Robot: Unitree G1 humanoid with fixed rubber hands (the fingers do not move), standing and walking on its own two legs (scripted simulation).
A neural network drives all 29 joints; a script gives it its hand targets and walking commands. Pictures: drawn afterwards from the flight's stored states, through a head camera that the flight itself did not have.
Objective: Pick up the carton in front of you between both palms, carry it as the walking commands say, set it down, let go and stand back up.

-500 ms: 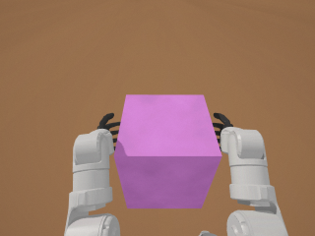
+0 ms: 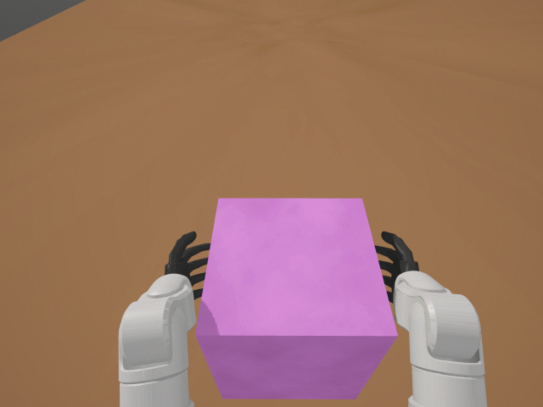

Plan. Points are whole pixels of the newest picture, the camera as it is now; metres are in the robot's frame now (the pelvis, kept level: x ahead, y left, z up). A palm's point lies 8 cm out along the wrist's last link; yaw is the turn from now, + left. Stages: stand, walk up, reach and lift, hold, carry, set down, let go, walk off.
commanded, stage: carry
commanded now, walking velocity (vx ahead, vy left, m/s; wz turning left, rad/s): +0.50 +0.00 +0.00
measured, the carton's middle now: (289, 302) +0.28 +0.00 +0.03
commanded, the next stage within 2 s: none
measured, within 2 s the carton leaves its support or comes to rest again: neither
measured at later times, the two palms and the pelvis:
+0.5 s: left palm (206, 155) +0.59 +0.16 +0.09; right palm (350, 154) +0.58 -0.14 +0.09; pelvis +0.32 +0.02 -0.01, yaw -1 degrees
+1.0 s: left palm (221, 87) +0.92 +0.16 +0.10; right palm (326, 87) +0.92 -0.14 +0.09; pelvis +0.66 +0.02 -0.01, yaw +0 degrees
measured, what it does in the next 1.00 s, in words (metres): walks ahead: left foot, then right foot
